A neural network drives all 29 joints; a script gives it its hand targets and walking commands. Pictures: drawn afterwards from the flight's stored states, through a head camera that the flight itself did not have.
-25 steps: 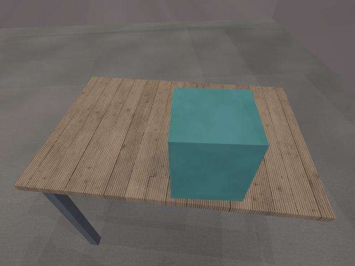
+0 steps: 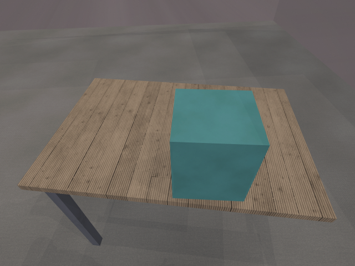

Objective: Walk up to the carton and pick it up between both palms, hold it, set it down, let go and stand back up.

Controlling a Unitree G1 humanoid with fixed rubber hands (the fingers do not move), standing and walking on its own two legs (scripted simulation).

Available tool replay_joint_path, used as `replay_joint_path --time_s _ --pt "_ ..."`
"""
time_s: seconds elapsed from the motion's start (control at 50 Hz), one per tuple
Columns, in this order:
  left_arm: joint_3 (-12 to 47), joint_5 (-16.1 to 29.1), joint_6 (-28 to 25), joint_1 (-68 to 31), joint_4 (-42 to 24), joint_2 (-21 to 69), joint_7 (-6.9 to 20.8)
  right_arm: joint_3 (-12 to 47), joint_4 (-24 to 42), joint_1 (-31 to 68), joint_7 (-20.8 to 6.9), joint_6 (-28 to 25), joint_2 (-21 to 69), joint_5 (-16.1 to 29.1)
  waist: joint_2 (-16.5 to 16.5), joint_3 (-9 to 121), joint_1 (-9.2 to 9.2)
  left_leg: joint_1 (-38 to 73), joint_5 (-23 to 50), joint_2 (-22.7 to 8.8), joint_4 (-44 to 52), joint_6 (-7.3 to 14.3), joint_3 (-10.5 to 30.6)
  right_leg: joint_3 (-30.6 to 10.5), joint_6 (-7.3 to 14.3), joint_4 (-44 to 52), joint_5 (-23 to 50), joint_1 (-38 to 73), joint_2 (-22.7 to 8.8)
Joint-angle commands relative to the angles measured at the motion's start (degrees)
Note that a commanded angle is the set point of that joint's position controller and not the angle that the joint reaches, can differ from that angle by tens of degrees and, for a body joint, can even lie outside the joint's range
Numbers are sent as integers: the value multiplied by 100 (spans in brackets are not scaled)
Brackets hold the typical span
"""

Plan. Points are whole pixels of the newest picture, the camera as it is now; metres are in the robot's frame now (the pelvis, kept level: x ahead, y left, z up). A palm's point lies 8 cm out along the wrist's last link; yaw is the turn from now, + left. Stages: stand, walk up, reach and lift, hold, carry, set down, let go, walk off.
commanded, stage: stand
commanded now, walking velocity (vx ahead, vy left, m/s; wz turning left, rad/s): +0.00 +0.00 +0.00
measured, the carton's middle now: (210, 146) +0.44 -0.05 +0.01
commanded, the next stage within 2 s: none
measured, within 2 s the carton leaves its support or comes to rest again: neither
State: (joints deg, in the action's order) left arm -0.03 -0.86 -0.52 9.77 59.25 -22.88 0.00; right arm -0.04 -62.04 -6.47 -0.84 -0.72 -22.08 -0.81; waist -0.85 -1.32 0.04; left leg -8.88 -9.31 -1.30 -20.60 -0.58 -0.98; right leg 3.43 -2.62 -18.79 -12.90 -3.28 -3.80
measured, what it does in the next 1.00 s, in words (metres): stands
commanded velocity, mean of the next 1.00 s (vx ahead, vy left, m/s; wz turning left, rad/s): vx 0.00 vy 0.00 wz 0.00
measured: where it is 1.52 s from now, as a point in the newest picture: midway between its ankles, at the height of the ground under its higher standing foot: outside the picture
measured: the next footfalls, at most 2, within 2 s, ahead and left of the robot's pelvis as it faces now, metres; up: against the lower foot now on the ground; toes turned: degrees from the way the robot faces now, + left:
none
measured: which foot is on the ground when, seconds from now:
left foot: down 0.00-1.00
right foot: down 0.00-1.00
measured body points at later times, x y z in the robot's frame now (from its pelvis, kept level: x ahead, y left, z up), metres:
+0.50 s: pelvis +0.01 +0.00 +0.00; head +0.01 +0.01 +0.45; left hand +0.09 +0.31 -0.13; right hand +0.10 -0.32 -0.12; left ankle +0.02 +0.13 -0.75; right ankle -0.03 -0.15 -0.75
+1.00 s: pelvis +0.01 +0.00 +0.00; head +0.02 +0.01 +0.45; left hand +0.10 +0.32 -0.12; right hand +0.10 -0.32 -0.12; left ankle +0.02 +0.13 -0.75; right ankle -0.03 -0.15 -0.75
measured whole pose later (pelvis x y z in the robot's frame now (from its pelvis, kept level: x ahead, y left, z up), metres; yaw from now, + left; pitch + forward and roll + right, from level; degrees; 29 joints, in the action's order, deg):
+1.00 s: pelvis +0.01 +0.00 +0.00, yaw +0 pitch -2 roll +0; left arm -0.7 -0.8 -0.1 8.4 60.1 -22.9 0.1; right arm -0.3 -63.1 -6.2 -0.4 -0.6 -22.2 -0.4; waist -1.2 -2.1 0.2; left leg -7.7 -10.1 -0.9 -19.8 -0.6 -1.2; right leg 3.4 -2.9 -17.9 -13.6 -2.1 -4.2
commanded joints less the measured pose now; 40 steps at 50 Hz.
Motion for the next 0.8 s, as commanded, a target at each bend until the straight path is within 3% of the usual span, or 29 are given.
replay_joint_path --time_s 0.0,0.02,0.04,0.06,0.1,0.16,0.2,0.22,0.24,0.26,0.3,0.32,0.36,0.38,0.42,0.46,0.48,0.5,0.52,0.54,0.56,0.58,0.6,0.62,0.64,0.66,0.68,0.7,0.78 --pt "-143 -2 -97 -290 -289 -934 -16 -238 148 188 94 -90 -1132 19 281 50 60 112 519 -654 340 254 557 -465 357 348 440 -379 -564" --pt "-148 -10 -83 -211 -377 -993 -25 -197 236 396 79 -66 -1085 34 -174 183 90 176 661 -720 339 265 725 -305 314 333 704 -279 -507" --pt "-239 34 -66 -68 -219 -1144 -85 -223 171 336 79 -38 -1130 25 -140 183 -75 249 565 -700 429 260 671 -320 315 366 383 -317 -505" --pt "-200 25 -61 -23 -270 -982 -66 -145 251 108 101 -48 -1082 59 421 73 91 7 259 -574 421 202 553 -385 332 365 513 -142 -506" --pt "-168 11 -49 -151 -256 -972 -52 -180 223 353 126 -102 -1136 68 -159 197 24 136 269 -641 423 221 658 -270 322 394 479 -241 -481" --pt "-231 31 -61 -218 -248 -1106 -64 -143 215 375 105 -65 -1019 -54 333 33 36 113 740 -614 325 236 436 -520 377 355 503 -396 -526" --pt "-252 20 -43 -93 -277 -1042 -47 -232 158 219 115 -54 -1183 35 208 125 28 74 593 -560 421 190 538 -370 322 264 586 -255 -486" --pt "-285 -6 -82 65 -238 -1186 -47 -239 19 201 107 -27 -1233 27 -275 140 -137 216 666 -595 330 228 538 -360 321 333 476 -241 -442" --pt "-272 -21 -132 -57 -238 -1142 -54 -229 129 297 103 -47 -1048 -3 -195 83 -73 238 1124 -638 287 205 522 -318 322 301 422 -392 -531" --pt "-181 20 -115 -155 -320 -900 -26 -189 169 265 67 -66 -1166 52 308 134 45 150 877 -629 225 256 447 -477 345 333 527 -336 -530" --pt "-250 1 -53 -105 -324 -898 -29 -265 128 351 91 -108 -1197 94 -27 153 -74 159 420 -613 478 212 538 -391 314 401 527 -291 -519" --pt "-279 -61 -75 -340 -333 -1061 -67 -187 178 399 85 -119 -1012 32 -155 416 19 293 603 -657 394 237 647 -327 374 295 565 -108 -508" --pt "-251 -31 -93 -181 -276 -993 -26 -171 251 681 81 -83 -949 19 362 507 -62 390 920 -609 256 237 494 -360 356 239 864 -168 -565" --pt "-180 -11 -83 -373 -271 -951 -17 -153 219 286 84 -46 -923 51 236 288 140 198 959 -601 163 236 397 -392 332 363 880 -180 -540" --pt "-255 -30 -98 -262 -269 -1052 -7 -272 86 347 97 -57 -1167 45 -351 130 23 231 721 -651 259 275 514 -353 253 521 581 -240 -514" --pt "-209 41 -96 -146 -248 -981 -56 -260 148 217 87 -68 -1227 70 132 237 130 566 1095 -685 140 259 517 -390 316 457 785 -488 -520" --pt "-186 -15 -77 -500 -296 -919 -57 -290 65 122 109 -56 -1299 27 32 139 146 187 1065 -574 186 232 461 -379 272 476 1051 -197 -520" --pt "-221 31 -80 -250 -363 -863 -80 -197 165 404 98 -49 -1172 21 233 380 -13 262 1088 -596 195 223 531 -281 322 353 1198 38 -533" --pt "-219 -19 -115 -309 -266 -938 -113 -245 159 292 110 -43 -1004 32 264 665 171 503 1109 -596 263 228 475 -328 283 322 1016 35 -508" --pt "-311 -23 -105 -329 -291 -1156 -129 -204 208 596 41 -50 -1058 -15 60 306 -19 347 1336 -617 284 176 464 -235 263 296 861 -195 -475" --pt "-234 -16 -70 -481 -326 -954 -99 -238 226 486 43 -59 -1102 0 224 197 76 219 1300 -584 236 178 432 -316 231 422 838 -109 -534" --pt "-282 23 -36 -167 -292 -1066 -77 -238 94 157 91 -50 -1306 22 -278 418 -49 364 1430 -615 147 194 462 -262 278 370 1118 -1 -506" --pt "-226 31 -43 -268 -251 -895 -52 -229 87 82 112 -72 -1182 85 -115 181 109 184 1424 -612 207 202 528 -246 282 396 1200 -12 -516" --pt "-267 20 -76 -366 -293 -945 -76 -294 115 312 126 -74 -1245 76 -217 88 21 362 1353 -597 319 269 584 -194 317 291 902 -384 -492" --pt "-295 -30 -48 -256 -236 -1023 -30 -262 169 281 96 -98 -1302 31 226 253 28 330 1124 -691 257 258 411 -315 263 339 858 -184 -509" --pt "-231 7 -66 -185 -335 -854 -24 -263 274 399 92 -97 -1115 11 274 402 -30 271 1246 -651 259 236 512 -203 279 295 983 69 -512" --pt "-243 -47 -39 -334 -294 -991 -57 -223 241 314 92 -62 -1101 49 119 272 27 249 1311 -582 398 167 506 -194 258 368 830 -46 -489" --pt "-311 -10 -116 -400 -358 -1062 -58 -205 224 538 81 -39 -994 49 -59 304 -148 228 1254 -675 488 272 510 -217 295 227 685 29 -481" --pt "-320 -18 -89 -397 -313 -1113 -70 -225 168 258 118 -80 -1145 35 169 380 44 401 1351 -616 236 133 400 -344 288 368 1043 35 -548"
